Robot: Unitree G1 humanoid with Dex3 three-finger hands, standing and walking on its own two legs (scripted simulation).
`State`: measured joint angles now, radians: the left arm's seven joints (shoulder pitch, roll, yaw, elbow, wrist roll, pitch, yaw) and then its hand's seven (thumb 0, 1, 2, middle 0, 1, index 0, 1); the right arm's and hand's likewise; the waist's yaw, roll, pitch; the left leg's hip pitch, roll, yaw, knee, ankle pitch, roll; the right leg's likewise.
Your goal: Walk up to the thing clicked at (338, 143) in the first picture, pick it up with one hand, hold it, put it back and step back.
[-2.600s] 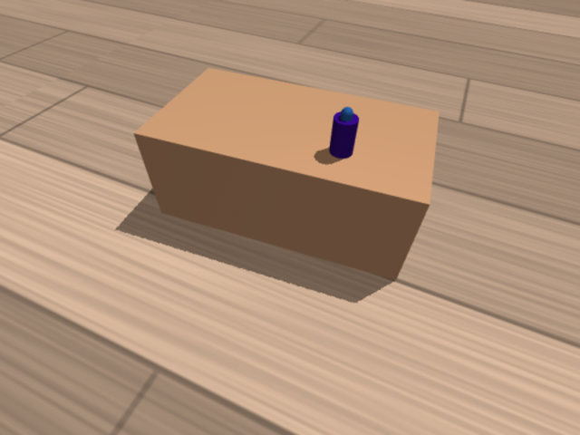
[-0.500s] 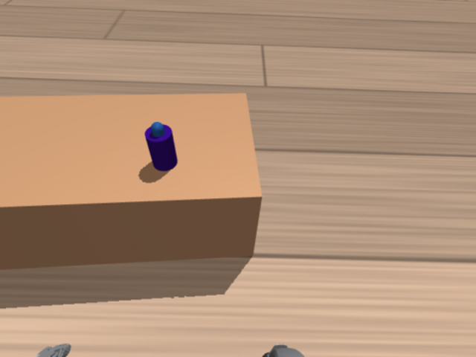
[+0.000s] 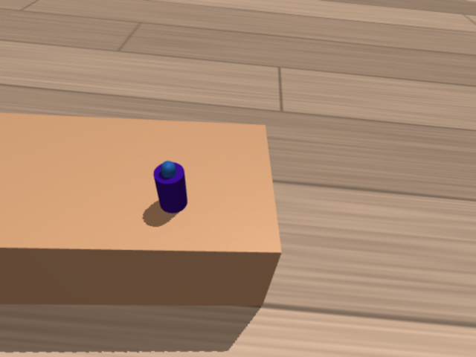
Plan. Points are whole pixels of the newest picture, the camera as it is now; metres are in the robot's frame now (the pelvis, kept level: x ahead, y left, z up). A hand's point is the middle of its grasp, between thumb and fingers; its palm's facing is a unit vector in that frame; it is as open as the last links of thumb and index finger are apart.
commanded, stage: walk up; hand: left
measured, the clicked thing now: (170, 184) +0.65 +0.21 -0.21
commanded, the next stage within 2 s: stand in 1.84 s
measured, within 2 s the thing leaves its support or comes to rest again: neither
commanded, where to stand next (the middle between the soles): +0.17 -0.01 m, yaw +2 degrees
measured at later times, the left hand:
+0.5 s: hand (115, 329) +0.21 +0.23 -0.13, palm faces -0.03 -0.93 -0.38, open 7.4 cm
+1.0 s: hand (103, 335) +0.20 +0.25 -0.13, palm faces +0.06 -0.94 -0.34, open 7.4 cm
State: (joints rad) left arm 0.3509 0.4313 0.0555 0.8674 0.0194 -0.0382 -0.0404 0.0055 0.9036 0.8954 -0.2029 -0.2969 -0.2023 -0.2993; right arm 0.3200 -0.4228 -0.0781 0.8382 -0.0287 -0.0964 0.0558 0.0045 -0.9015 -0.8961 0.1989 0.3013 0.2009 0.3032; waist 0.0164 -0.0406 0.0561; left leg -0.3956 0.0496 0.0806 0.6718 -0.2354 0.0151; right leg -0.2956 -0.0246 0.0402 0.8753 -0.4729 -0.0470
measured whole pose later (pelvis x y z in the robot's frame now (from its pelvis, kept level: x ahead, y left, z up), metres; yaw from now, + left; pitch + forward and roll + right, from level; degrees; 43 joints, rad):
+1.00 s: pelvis +0.13 -0.01 +0.03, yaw +2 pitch -2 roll +0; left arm 0.07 0.36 0.01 1.16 0.00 -0.01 -0.01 0.00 0.91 0.90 -0.20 -0.30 -0.20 -0.30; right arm 0.08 -0.36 0.00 1.12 0.00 -0.01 0.01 0.00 -0.90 -0.90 0.20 0.30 0.20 0.30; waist 0.02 -0.01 0.06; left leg -0.12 0.01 0.00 0.42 -0.26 -0.01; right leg -0.21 -0.06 -0.07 0.40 -0.14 0.02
